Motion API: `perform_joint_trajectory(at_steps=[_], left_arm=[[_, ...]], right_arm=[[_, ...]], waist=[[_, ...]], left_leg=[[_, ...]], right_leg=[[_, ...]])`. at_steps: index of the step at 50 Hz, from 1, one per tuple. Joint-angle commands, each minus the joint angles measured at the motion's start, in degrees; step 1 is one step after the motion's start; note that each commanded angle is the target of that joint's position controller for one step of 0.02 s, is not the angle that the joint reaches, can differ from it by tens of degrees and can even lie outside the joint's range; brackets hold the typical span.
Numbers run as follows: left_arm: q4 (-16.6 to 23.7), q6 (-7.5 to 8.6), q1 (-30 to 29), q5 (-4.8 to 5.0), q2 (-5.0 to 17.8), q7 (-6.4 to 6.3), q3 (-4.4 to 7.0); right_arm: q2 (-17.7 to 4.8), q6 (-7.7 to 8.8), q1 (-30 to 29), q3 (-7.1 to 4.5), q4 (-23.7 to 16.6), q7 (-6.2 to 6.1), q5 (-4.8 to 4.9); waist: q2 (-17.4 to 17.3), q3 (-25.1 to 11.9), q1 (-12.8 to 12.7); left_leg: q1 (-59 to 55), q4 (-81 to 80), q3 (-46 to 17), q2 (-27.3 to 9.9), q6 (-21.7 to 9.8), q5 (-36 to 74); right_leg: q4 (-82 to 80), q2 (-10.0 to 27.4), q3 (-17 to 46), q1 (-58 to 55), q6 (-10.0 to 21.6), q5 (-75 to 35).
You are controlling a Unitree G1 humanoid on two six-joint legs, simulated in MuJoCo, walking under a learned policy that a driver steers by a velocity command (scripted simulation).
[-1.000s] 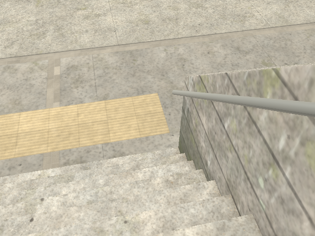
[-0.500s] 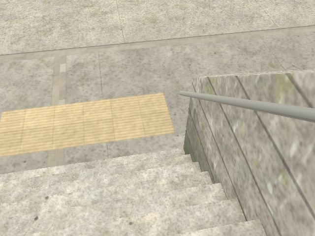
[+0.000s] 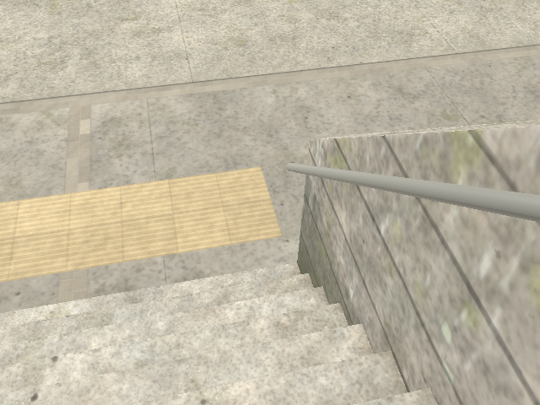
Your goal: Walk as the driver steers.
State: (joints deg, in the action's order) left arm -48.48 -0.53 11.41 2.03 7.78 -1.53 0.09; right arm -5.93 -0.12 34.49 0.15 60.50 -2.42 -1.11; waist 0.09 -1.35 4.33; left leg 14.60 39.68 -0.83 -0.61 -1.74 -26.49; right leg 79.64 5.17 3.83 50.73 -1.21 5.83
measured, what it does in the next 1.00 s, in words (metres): goes down: right foot, then left foot 0.20 m lower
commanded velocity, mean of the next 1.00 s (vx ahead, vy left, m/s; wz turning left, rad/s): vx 0.47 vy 0.00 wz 0.00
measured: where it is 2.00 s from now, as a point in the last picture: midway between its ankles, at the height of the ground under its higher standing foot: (267, 401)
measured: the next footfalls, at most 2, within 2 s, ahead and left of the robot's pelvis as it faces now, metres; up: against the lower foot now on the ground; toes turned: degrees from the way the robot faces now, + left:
right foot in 0.12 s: +0.10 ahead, -0.16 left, +0.00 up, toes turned +0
left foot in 0.52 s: +0.27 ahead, +0.03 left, -0.20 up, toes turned -2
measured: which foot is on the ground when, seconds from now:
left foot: down 0.00-0.12, up 0.14-0.50, down 0.52-0.96, up 0.98-1.00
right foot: up 0.00-0.10, down 0.12-0.52, up 0.54-0.94, down 0.96-1.00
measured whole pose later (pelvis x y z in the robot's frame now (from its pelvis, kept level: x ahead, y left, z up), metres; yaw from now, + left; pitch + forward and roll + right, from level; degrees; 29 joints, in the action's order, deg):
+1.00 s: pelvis +0.45 -0.11 -0.38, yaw +0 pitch -1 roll +4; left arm -48.0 3.4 13.7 0.2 12.4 2.4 3.1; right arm -8.8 3.0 27.7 -2.6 58.8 -1.9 1.7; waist 2.6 -2.7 0.2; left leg 22.1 102.1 -4.4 7.8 -3.1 -49.3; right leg 30.2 3.2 0.8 18.6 3.0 3.0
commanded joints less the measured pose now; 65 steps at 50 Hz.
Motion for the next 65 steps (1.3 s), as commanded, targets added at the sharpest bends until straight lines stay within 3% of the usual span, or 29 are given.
perform_joint_trajectory(at_steps=[1,4,6,7,8,9,10,11,17,24,26,27,28,29,30,32,34,42,45,48,49,50,52,53,54,55,57,61,65], left_arm=[[0.06,0.77,7.14,-1.23,2.36,0.83,1.26],[-2.61,1.25,19.16,-0.03,6.52,-0.58,3.36],[-13.13,2.97,49.56,-2.90,10.01,0.60,5.65],[-16.69,5.05,51.49,-1.32,6.63,2.06,3.76],[-15.57,6.08,43.50,0.24,1.11,3.74,0.52],[-14.96,6.23,32.47,-0.22,6.90,4.18,1.61],[-13.36,6.74,25.58,-0.27,9.70,4.29,2.20],[-9.88,6.26,15.79,-4.19,8.37,3.59,1.51],[-8.55,5.03,13.71,-1.86,6.15,-4.64,0.09],[-10.82,1.17,23.35,0.42,3.13,-3.56,2.38],[-10.24,1.64,15.89,0.21,6.39,-1.91,3.83],[-4.69,3.46,13.91,-0.73,1.83,-0.69,2.76],[-2.30,5.38,18.12,-0.33,1.82,0.88,2.34],[-1.05,5.76,19.03,1.06,2.44,0.69,1.55],[-0.76,4.44,12.89,2.13,3.56,-0.51,2.16],[0.70,1.67,5.76,-1.59,5.89,-1.83,2.74],[-0.43,1.45,7.86,-3.99,2.83,-0.90,2.29],[7.11,1.75,-6.92,-1.39,5.51,3.24,2.80],[4.73,1.50,0.19,-1.50,8.88,3.94,3.44],[-3.10,3.11,25.52,-1.79,12.13,3.09,6.25],[-10.83,3.56,39.55,-3.23,12.03,3.65,5.24],[-10.36,3.73,36.31,-1.41,9.38,4.38,4.14],[-10.27,3.58,29.22,-0.03,8.77,5.96,3.41],[-11.17,3.05,22.85,-0.35,16.32,5.11,5.69],[-10.86,3.91,21.14,-1.48,9.84,3.70,3.81],[-10.59,4.34,17.52,-4.04,7.05,1.56,2.39],[-10.47,4.49,12.87,-3.50,7.44,-1.95,1.17],[-12.62,6.74,19.83,0.27,9.00,-4.37,2.33],[-10.55,6.17,17.70,-0.15,8.71,-4.83,2.34]], right_arm=[[-12.44,1.46,-8.03,-2.33,-5.26,0.25,-0.52],[-11.70,1.41,-16.97,-3.59,-7.69,0.26,2.21],[-11.75,1.98,-31.62,-4.90,-10.79,-0.66,2.55],[-3.07,3.32,-33.32,-3.21,-13.24,-1.80,2.91],[3.95,5.31,-15.58,-2.10,-13.54,-1.74,3.43],[5.61,5.00,-5.15,-1.32,-14.29,-0.87,5.50],[1.60,4.48,-11.27,-1.66,-15.45,-0.58,8.02],[-2.79,2.87,-17.12,-2.35,-15.28,-1.25,6.87],[-4.73,-0.32,-27.35,-0.87,-20.66,4.32,1.73],[-7.86,-0.15,-17.94,-4.72,-15.68,4.55,3.65],[-6.52,-0.07,10.62,-5.50,-6.32,5.14,1.88],[-4.52,0.84,9.82,-2.38,-4.81,5.98,0.28],[-5.70,1.28,2.77,-2.12,-6.55,6.29,-0.80],[-12.20,2.08,4.03,-4.46,-4.71,6.42,-0.18],[-8.59,2.81,0.93,-3.95,-3.28,6.26,-0.04],[-1.67,2.84,-13.14,-0.13,-8.29,3.57,-0.94],[-4.49,2.87,-12.70,-0.34,-6.66,0.72,-0.80],[-7.41,3.15,-3.98,-1.60,-3.78,-1.89,2.91],[-8.49,2.34,-4.42,-2.90,-5.31,-0.61,1.83],[-6.93,3.50,-6.72,-3.63,-1.72,0.22,3.92],[-1.52,4.60,-6.64,-3.20,-1.50,1.52,2.36],[-2.09,4.41,-0.15,-2.76,-5.62,0.95,3.21],[-4.40,2.80,-1.91,-2.72,-6.44,-0.19,3.39],[-2.52,2.29,-6.30,-1.77,-12.87,-0.15,4.78],[-5.28,1.25,-16.70,-2.09,-14.65,-0.72,4.99],[-6.49,0.22,-18.73,-2.37,-16.37,-0.86,4.72],[-4.03,-1.38,-16.90,-2.16,-16.84,-0.52,0.40],[-7.37,0.04,-19.70,-3.29,-18.16,0.92,0.60],[-5.62,-0.30,-25.75,-2.41,-18.95,3.36,0.41]], waist=[[-11.61,4.38,-7.64],[-10.01,6.89,-14.82],[0.30,2.13,-31.09],[13.12,11.05,-28.32],[21.11,11.78,-11.91],[23.85,9.61,1.32],[9.76,14.20,2.10],[-6.78,11.74,2.31],[2.42,6.15,0.26],[6.58,5.71,-5.02],[-3.45,0.94,10.88],[-12.08,0.06,5.55],[-12.50,-4.06,-2.44],[-9.37,-10.61,-3.52],[-2.37,-3.71,-4.73],[5.33,6.22,-10.73],[-1.02,3.97,-11.78],[-6.48,9.56,-1.34],[-4.88,7.92,-2.58],[-1.13,1.71,-15.50],[15.49,0.54,-16.81],[18.01,0.63,-10.21],[5.80,0.80,-5.45],[10.66,0.65,-1.86],[1.88,5.18,-4.18],[0.45,8.05,-2.72],[1.37,6.49,0.18],[2.52,5.87,-0.80],[5.45,6.88,-2.87]], left_leg=[[26.19,-17.82,-10.10,-10.00,-10.46,-1.42],[25.94,-2.37,-2.52,-6.69,-5.70,23.33],[31.96,49.77,1.70,1.91,0.86,26.71],[40.35,67.70,-13.69,15.01,-2.46,-11.61],[44.44,65.80,-24.85,16.47,-6.67,-12.65],[44.99,57.53,-21.09,12.67,-8.25,-10.85],[50.73,54.75,-17.35,7.88,-8.36,-6.83],[42.95,50.08,-15.81,4.10,-8.88,6.77],[9.08,12.31,-1.35,3.67,2.44,51.62],[4.31,-24.77,0.82,-0.29,0.80,32.20],[-33.84,-23.44,-1.79,-5.09,-8.27,47.27],[-38.94,-4.12,-11.41,-13.79,-12.53,69.60],[-35.44,0.81,-15.94,-15.53,-15.92,73.08],[-33.19,-4.66,-26.10,-22.09,-22.62,42.35],[-24.29,-10.42,-28.56,-22.53,-19.15,10.95],[5.82,-12.71,-23.27,-14.75,-14.09,17.71],[16.00,-8.15,-17.49,-8.63,-11.66,31.94],[13.03,7.45,-12.98,-3.28,-10.21,2.67],[6.08,19.34,-15.32,-3.49,-9.05,8.89],[9.92,58.66,-7.70,4.85,-3.77,29.23],[35.42,86.80,-8.29,14.27,-1.61,-21.65],[48.62,81.18,-10.70,11.77,-1.21,-23.36],[50.94,81.37,-6.37,5.35,-2.67,-14.13],[53.59,66.86,-8.08,0.78,-2.92,-3.10],[57.48,61.45,-12.37,-1.55,-2.64,6.15],[50.29,50.78,-14.44,-1.47,-1.89,15.63],[39.11,39.30,-10.58,-2.82,3.47,26.07],[30.85,14.72,-9.60,-1.41,4.45,55.70],[12.94,6.73,-4.54,2.00,4.58,66.56]], right_leg=[[-1.27,-3.10,-8.46,-24.66,-1.67,-9.93],[-8.78,-3.55,-13.33,-35.13,-0.50,4.37],[-27.22,-6.04,-10.17,-52.33,3.24,10.79],[-41.21,-2.35,10.98,-42.38,7.12,3.29],[-40.59,1.75,19.37,-40.38,7.66,-27.26],[-54.36,11.89,43.98,-32.37,11.50,-3.20],[-54.35,16.85,50.08,-27.24,13.92,15.72],[-52.44,13.54,46.39,-16.32,12.80,29.81],[-33.90,-3.03,8.77,3.73,11.72,32.77],[-5.04,-2.85,9.43,-25.78,10.89,5.42],[40.78,-9.91,3.17,3.10,6.43,3.96],[58.49,-14.00,6.72,22.53,6.60,40.81],[55.98,-11.96,11.89,24.94,7.57,35.69],[46.05,-8.80,14.28,24.58,7.07,33.94],[30.37,-4.88,16.83,30.66,7.44,21.53],[9.46,-2.18,7.02,15.41,3.04,2.22],[-3.24,-0.60,3.16,-1.57,-0.45,-14.13],[-45.83,-1.82,3.27,-17.71,0.65,-38.54],[-45.49,-1.32,0.21,-19.41,1.93,-33.26],[-64.02,0.48,-5.92,-48.56,6.09,-26.27],[-42.86,6.70,-1.05,-68.77,11.23,-50.37],[-37.35,8.05,9.25,-69.76,14.28,-44.96],[-44.20,12.75,17.66,-56.95,18.61,-14.75],[-54.82,19.55,36.91,-47.07,23.10,21.24],[-54.98,18.11,36.55,-41.28,18.05,26.08],[-53.68,17.03,33.94,-29.99,14.64,16.48],[-47.81,11.32,22.86,-19.98,14.06,-3.07],[-39.29,3.23,10.69,-20.13,9.97,6.45],[-33.25,0.45,2.67,-11.55,10.29,16.63]])
Keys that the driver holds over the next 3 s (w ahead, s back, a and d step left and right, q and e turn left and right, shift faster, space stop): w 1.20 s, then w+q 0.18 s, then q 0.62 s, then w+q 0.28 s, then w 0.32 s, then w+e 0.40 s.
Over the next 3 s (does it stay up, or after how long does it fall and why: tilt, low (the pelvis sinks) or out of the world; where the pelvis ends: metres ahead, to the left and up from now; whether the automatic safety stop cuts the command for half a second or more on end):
stays up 1.08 0.18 -0.92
